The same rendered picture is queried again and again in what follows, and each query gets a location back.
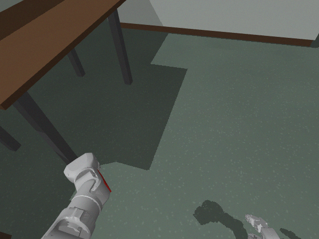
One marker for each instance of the left robot arm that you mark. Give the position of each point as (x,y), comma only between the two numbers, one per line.
(77,221)

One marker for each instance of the right robot hand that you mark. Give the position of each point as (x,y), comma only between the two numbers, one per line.
(261,227)

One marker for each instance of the table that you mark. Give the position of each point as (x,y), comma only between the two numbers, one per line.
(34,36)

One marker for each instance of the left robot hand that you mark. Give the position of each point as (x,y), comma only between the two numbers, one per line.
(85,160)

